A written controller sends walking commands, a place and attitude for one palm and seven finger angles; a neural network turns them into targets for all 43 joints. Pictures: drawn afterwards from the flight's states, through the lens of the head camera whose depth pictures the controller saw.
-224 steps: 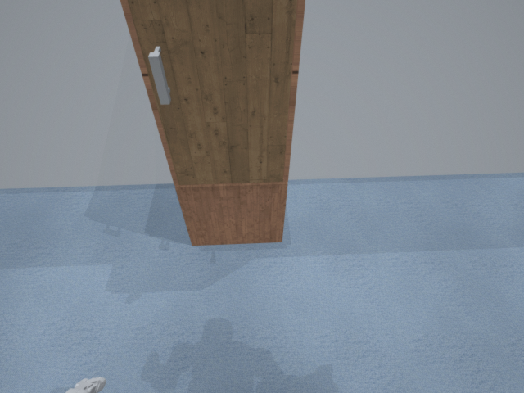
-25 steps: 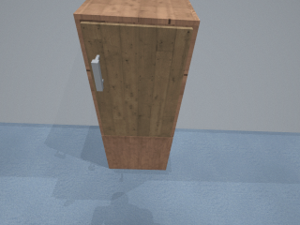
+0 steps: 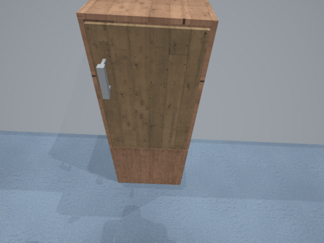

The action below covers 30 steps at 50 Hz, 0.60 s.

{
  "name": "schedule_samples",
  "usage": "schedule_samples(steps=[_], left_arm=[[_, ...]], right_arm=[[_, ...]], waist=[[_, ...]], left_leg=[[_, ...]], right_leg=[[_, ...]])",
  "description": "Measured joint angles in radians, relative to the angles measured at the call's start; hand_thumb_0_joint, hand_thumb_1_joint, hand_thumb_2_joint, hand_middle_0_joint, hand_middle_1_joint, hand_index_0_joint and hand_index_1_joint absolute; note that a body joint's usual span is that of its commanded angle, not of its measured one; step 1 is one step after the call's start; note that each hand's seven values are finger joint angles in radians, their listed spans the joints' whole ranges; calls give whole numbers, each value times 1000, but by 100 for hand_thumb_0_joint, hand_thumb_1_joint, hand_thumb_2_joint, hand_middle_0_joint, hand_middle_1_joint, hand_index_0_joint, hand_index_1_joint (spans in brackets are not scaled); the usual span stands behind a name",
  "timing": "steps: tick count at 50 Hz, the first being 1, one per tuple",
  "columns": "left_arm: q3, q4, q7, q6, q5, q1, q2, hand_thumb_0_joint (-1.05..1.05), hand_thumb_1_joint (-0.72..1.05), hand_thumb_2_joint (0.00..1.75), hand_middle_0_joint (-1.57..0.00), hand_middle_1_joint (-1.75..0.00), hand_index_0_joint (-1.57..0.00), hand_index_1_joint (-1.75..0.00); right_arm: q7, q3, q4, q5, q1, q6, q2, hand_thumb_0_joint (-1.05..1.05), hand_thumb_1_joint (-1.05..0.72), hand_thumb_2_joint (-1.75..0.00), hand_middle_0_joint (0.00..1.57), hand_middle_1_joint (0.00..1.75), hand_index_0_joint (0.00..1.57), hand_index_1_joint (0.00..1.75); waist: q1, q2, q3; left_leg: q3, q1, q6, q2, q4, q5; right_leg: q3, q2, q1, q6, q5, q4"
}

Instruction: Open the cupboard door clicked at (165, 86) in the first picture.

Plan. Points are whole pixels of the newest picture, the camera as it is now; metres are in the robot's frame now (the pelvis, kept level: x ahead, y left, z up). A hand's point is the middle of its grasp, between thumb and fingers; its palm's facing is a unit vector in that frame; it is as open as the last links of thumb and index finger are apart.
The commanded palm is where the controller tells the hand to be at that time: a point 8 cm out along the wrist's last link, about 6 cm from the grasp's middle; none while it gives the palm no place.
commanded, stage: shuffle to correct the standing spot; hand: left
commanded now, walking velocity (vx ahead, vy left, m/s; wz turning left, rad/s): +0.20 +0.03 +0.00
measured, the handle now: (105, 79) +0.59 +0.24 +0.09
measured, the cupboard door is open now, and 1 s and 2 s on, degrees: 0 0 0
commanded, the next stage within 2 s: come to a stop and stand still in 0.04 s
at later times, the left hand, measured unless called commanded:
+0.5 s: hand out of the picture +0.07 +0.17 -0.17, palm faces +0.06 -0.98 -0.20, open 7.3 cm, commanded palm none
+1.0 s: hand out of the picture +0.04 +0.20 -0.17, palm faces +0.01 -0.98 -0.21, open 7.4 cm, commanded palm none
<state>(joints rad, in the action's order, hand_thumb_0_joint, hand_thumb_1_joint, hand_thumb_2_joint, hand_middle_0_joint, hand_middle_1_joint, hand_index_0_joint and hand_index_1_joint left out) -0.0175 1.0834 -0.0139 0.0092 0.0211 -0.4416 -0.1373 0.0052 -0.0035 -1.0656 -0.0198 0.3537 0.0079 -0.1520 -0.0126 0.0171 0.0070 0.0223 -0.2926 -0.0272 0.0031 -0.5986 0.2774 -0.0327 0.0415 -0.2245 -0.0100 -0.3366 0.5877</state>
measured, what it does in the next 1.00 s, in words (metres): stands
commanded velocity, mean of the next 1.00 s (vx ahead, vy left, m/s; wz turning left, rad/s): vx -0.02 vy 0.02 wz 0.01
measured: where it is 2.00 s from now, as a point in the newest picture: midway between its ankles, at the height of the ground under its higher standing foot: outside the picture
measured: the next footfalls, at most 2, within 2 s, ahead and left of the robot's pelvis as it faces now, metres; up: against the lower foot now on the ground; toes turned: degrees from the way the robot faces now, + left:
none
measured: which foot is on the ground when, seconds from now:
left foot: down 0.00-1.00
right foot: down 0.00-1.00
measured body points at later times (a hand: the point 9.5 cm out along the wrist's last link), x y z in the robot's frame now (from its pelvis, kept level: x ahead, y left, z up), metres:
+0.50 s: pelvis +0.06 +0.00 +0.00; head +0.06 +0.00 +0.45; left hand +0.07 +0.22 -0.15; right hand +0.07 -0.23 -0.15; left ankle +0.08 +0.11 -0.73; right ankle +0.03 -0.11 -0.73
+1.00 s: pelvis +0.02 +0.02 +0.01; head +0.01 +0.02 +0.46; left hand +0.04 +0.25 -0.15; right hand +0.05 -0.22 -0.14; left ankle +0.08 +0.11 -0.73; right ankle +0.03 -0.11 -0.73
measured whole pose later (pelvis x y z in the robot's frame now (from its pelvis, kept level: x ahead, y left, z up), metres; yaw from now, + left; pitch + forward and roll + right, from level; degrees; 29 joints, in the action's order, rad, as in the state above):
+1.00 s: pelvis +0.02 +0.02 +0.01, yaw +0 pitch -2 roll +0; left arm 0.01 0.99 -0.04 -0.01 0.02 -0.32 -0.18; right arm 0.01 0.00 -1.00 -0.02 0.28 -0.02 -0.17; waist 0.01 0.01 0.00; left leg 0.11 -0.29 -0.05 -0.01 -0.50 0.18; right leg -0.09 0.05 -0.23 0.00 -0.26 0.52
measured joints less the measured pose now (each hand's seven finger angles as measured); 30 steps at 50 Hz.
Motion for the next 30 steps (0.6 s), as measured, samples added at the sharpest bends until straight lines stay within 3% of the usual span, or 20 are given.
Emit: schedule_samples(steps=[2,7,9,11,16,20,24,30], left_arm=[[-3,5,1,-1,1,-3,2,0,91,90,-20,-30,-20,-29],[-7,5,4,-1,5,20,2,0,91,90,-20,-30,-20,-29],[-9,-6,6,9,4,45,2,0,91,90,-20,-30,-20,-29],[-12,-25,3,31,1,67,1,0,91,90,-20,-30,-20,-29],[-8,-33,-27,41,1,121,5,1,93,90,-20,-30,-20,-29],[-7,-39,-34,13,-9,139,-2,1,94,90,-20,-30,-20,-29],[-9,-45,-40,-17,-7,149,-7,1,93,90,-20,-30,-20,-29],[-1,-50,-31,-17,-6,154,-16,0,93,90,-20,-30,-20,-29]], right_arm=[[0,0,-2,1,7,7,6,1,-90,-90,20,30,20,30],[11,0,3,0,19,33,25,1,-90,-90,20,30,20,30],[14,3,1,1,26,38,33,1,-90,-90,20,30,20,30],[16,7,-6,7,35,35,38,1,-90,-90,20,30,20,30],[23,7,-41,14,5,-3,41,1,-90,-90,20,30,20,30],[33,1,-35,12,-47,-9,35,1,-91,-90,20,30,20,30],[35,-9,-23,11,-83,-14,13,3,-93,-90,20,30,20,30],[29,-11,10,10,-127,-10,-8,2,-93,-90,20,30,20,30]], waist=[[1,11,0],[10,16,-2],[18,6,-11],[18,1,-19],[17,-19,-28],[11,-10,-48],[0,7,-49],[1,3,-46]], left_leg=[[7,10,2,5,-6,12],[36,38,-4,4,19,36],[35,53,2,-2,35,35],[31,51,11,-2,12,52],[37,7,23,-25,-83,169],[60,37,30,-34,57,-83],[83,49,15,-26,67,-25],[91,45,13,-30,112,-58]], right_leg=[[7,6,3,3,-20,17],[-10,1,-57,53,-114,136],[-37,-10,-59,57,-94,89],[-47,-12,-39,54,37,12],[-90,-12,20,47,-7,-17],[-90,-6,39,35,-18,-9],[-68,3,38,18,-13,-17],[-61,-6,33,23,30,-69]])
